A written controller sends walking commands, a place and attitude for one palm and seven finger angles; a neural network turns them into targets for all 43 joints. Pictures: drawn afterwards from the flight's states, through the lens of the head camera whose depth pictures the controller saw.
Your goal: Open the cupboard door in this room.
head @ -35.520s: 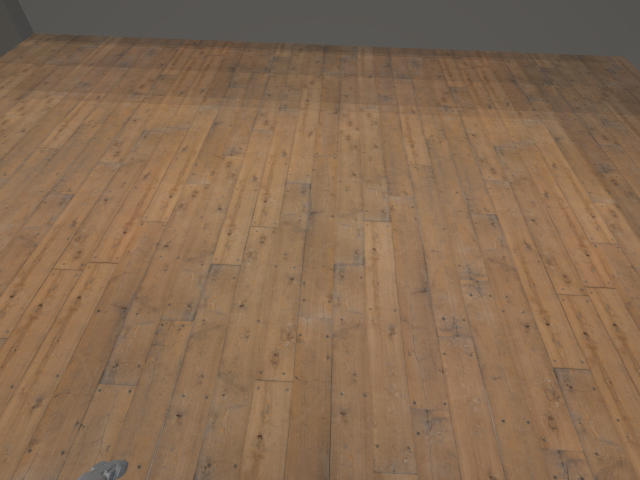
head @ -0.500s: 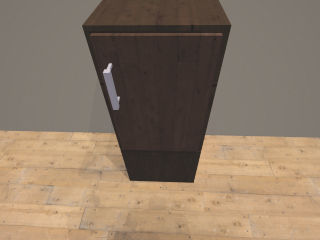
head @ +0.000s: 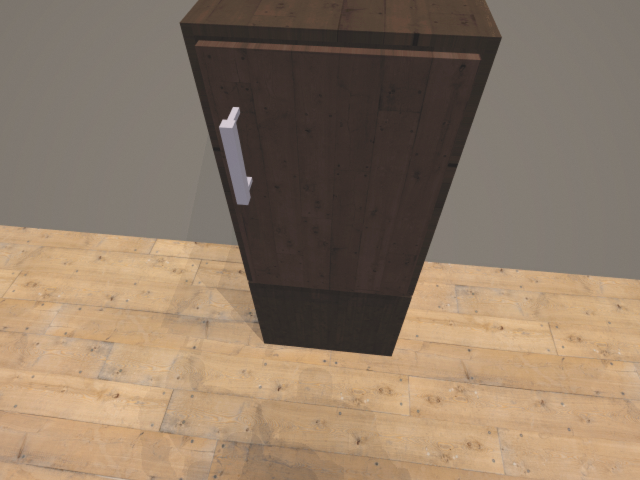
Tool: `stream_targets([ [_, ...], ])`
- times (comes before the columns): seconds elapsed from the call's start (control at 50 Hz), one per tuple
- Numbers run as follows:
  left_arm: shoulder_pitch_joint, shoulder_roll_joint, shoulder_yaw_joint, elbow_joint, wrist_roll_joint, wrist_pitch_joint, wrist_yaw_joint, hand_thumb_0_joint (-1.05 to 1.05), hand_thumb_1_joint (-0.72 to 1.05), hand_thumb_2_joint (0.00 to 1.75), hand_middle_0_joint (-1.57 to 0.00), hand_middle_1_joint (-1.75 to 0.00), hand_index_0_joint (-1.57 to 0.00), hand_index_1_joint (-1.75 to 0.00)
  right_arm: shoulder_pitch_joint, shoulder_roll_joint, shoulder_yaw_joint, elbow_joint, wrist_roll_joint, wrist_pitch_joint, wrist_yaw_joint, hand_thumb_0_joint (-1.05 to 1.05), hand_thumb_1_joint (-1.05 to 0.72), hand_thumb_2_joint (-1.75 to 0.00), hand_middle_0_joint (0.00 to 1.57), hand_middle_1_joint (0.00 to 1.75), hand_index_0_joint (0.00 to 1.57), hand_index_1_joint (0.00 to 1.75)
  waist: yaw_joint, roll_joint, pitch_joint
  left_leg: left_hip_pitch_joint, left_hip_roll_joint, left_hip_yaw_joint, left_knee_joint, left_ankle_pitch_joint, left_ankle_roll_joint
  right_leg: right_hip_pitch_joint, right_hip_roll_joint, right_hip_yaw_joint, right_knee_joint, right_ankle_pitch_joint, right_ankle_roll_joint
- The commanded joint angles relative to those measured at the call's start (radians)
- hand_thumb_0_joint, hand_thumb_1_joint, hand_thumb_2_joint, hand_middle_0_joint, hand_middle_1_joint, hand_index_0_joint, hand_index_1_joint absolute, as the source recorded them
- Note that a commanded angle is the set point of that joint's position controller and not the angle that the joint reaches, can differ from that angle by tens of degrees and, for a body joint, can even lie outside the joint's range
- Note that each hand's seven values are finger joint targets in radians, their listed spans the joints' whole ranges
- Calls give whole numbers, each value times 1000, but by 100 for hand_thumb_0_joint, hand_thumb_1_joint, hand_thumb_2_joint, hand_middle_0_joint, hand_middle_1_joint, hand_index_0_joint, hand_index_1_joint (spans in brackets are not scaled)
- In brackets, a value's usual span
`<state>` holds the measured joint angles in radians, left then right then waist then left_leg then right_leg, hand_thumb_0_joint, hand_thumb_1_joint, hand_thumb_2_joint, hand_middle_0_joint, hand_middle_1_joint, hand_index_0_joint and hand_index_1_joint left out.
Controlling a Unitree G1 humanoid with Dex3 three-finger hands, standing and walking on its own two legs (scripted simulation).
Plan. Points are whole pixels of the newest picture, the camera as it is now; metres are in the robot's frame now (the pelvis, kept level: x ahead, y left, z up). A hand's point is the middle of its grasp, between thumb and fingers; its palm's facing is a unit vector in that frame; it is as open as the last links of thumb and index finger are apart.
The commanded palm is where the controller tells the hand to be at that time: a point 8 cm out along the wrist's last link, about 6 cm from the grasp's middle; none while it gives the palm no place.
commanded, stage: look again from close up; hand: left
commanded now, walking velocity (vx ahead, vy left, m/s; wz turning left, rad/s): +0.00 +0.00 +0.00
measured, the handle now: (239, 158) +0.58 +0.18 +0.07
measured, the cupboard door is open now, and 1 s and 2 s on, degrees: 0 0 0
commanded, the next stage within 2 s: raise the hand with hooked fingers in 0.42 s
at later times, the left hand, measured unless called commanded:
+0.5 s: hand out of the picture +0.02 +0.23 -0.17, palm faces +0.01 -0.97 -0.22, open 7.3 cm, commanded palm none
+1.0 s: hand (124, 476) +0.13 +0.24 -0.05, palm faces +0.05 -1.00 -0.01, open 8.9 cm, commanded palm +0.13 +0.29 -0.02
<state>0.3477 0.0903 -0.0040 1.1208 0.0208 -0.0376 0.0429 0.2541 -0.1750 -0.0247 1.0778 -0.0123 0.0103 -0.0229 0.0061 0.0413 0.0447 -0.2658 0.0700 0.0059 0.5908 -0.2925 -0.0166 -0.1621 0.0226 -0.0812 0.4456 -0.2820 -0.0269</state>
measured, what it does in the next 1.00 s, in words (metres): lowers itself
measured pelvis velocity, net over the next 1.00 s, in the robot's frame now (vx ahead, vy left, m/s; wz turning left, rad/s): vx -0.05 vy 0.01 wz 0.02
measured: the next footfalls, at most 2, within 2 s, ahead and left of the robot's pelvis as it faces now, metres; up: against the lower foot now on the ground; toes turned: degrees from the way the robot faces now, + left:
none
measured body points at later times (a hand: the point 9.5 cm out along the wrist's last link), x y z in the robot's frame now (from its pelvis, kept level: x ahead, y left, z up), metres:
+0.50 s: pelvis +0.00 +0.04 +0.00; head +0.01 +0.04 +0.45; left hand +0.02 +0.28 -0.16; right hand +0.02 -0.19 -0.15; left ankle -0.01 +0.13 -0.74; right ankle -0.03 -0.10 -0.74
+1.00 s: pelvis -0.05 +0.01 -0.08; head -0.01 +0.03 +0.37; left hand +0.12 +0.30 -0.04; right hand +0.18 -0.24 -0.11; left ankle -0.01 +0.13 -0.74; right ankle -0.03 -0.10 -0.74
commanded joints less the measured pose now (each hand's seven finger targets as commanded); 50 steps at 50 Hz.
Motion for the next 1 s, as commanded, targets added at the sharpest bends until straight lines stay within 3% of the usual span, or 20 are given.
stream_targets([
  [0.0, 28, 145, 28, -69, -5, -17, 16, 0, 90, 90, -20, -30, -20, -30, 99, -42, 5, -54, 1, -44, 3, 0, -90, -90, 20, 30, 20, 30, -29, -11, -81, 82, 40, -24, -116, 268, 36, -21, -136, 93, 31, 358, -28],
  [0.06, 47, 134, 23, -60, -2, 0, 12, 0, 90, 90, -20, -30, -20, -30, 76, -66, 7, -56, 0, -46, -9, 0, -90, -90, 20, 30, 20, 30, -7, 66, -23, 48, 55, -40, -110, 387, 54, -26, -108, 75, 26, 208, -13],
  [0.12, 31, 136, 19, -64, -2, 15, 5, 0, 90, 90, -20, -30, -20, -30, 52, -79, 10, -72, 1, -40, -9, 0, -90, -90, 20, 30, 20, 30, -5, -33, 48, 6, 45, -56, -164, 216, 60, -59, -101, 77, -1, 96, -3],
  [0.24, 7, 164, 18, -74, -2, 22, -4, 0, 90, 90, -20, -30, -20, -30, 33, -100, 12, -72, -2, -43, -7, 0, -90, -90, 20, 30, 20, 30, 3, -26, 46, 1, 34, -69, -220, 133, 66, -50, -107, 78, -16, 53, 6],
  [0.48, -34, 205, 22, -79, -4, 25, -9, 0, 90, 90, -20, -30, -20, -30, 36, -123, 15, -41, 0, -51, -7, 0, -90, -90, 20, 30, 20, 30, 7, -29, -6, 36, 34, -59, -214, 259, 66, -3, -125, 72, -4, 139, 11],
  [0.5, 33, 197, 11, -53, 1, 13, 33, 0, 90, 90, -20, -30, -20, -30, -30, -146, 12, -99, 12, -47, 0, 0, -90, -90, 20, 30, 20, 30, 28, -80, 50, 1, 49, -35, -35, 369, 34, -70, -166, 139, -46, 352, 16],
  [0.52, -723, 505, 257, -1614, -180, -200, 28, 0, 88, 89, -20, -32, -20, -32, 24, -275, -33, -409, 53, -200, -33, 0, -90, -90, 20, 30, 20, 30, -98, 109, -467, 290, -43, -39, -141, 496, 21, -6, -60, 10, 59, 401, -9],
  [0.54, -193, 413, 204, -1351, -102, -149, 46, 0, 85, 88, -20, -33, -20, -33, -52, -187, 3, -371, 41, -292, -70, 0, -90, -90, 20, 30, 20, 30, 13, 212, -452, 380, 10, -53, -146, 634, 11, -76, -37, -3, 151, 176, -12],
  [0.56, 57, 168, 80, -1211, -150, -28, 58, 0, 83, 87, -21, -34, -21, -34, -59, -142, -10, -360, 57, -324, -57, 0, -90, -90, 20, 30, 20, 30, -22, 183, -306, 231, -12, -59, -178, 545, -34, -173, -31, -38, 181, -1, 8],
  [0.58, 22, 66, 35, -1170, -173, -27, 39, 0, 81, 86, -21, -36, -21, -36, -27, -142, -18, -344, 60, -334, -54, 0, -90, -90, 20, 30, 20, 30, -47, 90, -151, 135, -24, -50, -157, 431, -15, -217, -27, -33, 150, 11, 15],
  [0.6, -63, 143, 107, -1165, -178, -78, 21, 0, 78, 85, -21, -37, -21, -37, -48, -180, -40, -387, 46, -343, -49, 0, -90, -90, 20, 30, 20, 30, -65, 40, -37, 25, -41, -62, -106, 270, -3, -268, -27, -42, 115, 19, 15],
  [0.62, -32, 180, 164, -1109, -177, -141, -13, 0, 76, 84, -21, -39, -21, -39, -39, -202, -49, -408, 28, -345, -44, 0, -90, -90, 20, 30, 20, 30, -59, -35, -54, -58, -55, -59, -59, 175, 2, -297, -24, -54, 112, 33, 12],
  [0.64, 82, 146, 176, -1010, -190, -207, -62, 0, 74, 83, -21, -40, -21, -40, -43, -196, -56, -435, 18, -343, -37, 0, -90, -90, 20, 30, 20, 30, -36, -149, -62, -125, -58, -57, -6, 148, 7, -341, -13, -70, 157, 17, 12],
  [0.68, 248, 109, 200, -883, -217, -342, -195, 0, 69, 81, -22, -43, -22, -43, -70, -190, -73, -502, 17, -338, -7, 0, -90, -90, 20, 30, 20, 30, 29, -218, -118, -236, -67, -33, 90, 139, -7, -396, -3, -73, 276, -5, 0],
  [0.72, 221, 152, 250, -874, -259, -492, -340, 0, 64, 79, -22, -47, -22, -47, -107, -198, -87, -559, 17, -337, 15, 0, -90, -90, 20, 30, 20, 30, 45, -215, -165, -357, -78, -11, 205, 75, -6, -473, -9, -41, 384, -23, -6],
  [0.76, 192, 268, 348, -885, -295, -591, -483, 0, 60, 77, -22, -50, -22, -50, -110, -214, -94, -617, 26, -342, 32, 0, -90, -90, 20, 30, 20, 30, 61, -68, -235, -406, -84, -3, 289, 76, -2, -489, -22, 7, 463, -1, -22],
  [0.78, 184, 294, 373, -940, -329, -583, -525, 0, 57, 76, -22, -51, -22, -51, -126, -218, -92, -665, 34, -339, 32, 0, -90, -90, 20, 30, 20, 30, 74, -27, -302, -412, -91, 11, 308, 58, 7, -483, -27, 26, 473, -16, -18],
  [0.86, -24, 366, 432, -1144, -425, -480, -544, 0, 48, 72, -23, -57, -23, -57, -103, -217, -71, -743, 50, -312, -5, 0, -90, -90, 20, 30, 20, 30, 33, -21, -337, -458, -87, 5, 362, -40, 28, -509, -20, 96, 430, -175, 5],
  [0.9, -117, 344, 389, -1288, -419, -482, -514, 0, 43, 70, -23, -60, -23, -60, -70, -207, -65, -733, 50, -312, -23, 0, -90, -90, 20, 30, 20, 30, -3, 41, -360, -415, -71, -6, 379, -41, 38, -532, -15, 102, 424, -169, 7],
  [0.98, -256, 365, 333, -1341, -375, -478, -485, 0, 34, 66, -24, -66, -24, -66, -41, -217, -44, -676, 47, -322, -56, 0, -90, -90, 20, 30, 20, 30, -69, 47, -305, -427, -54, -30, 410, -56, 48, -583, -1, 106, 413, -168, 7],
])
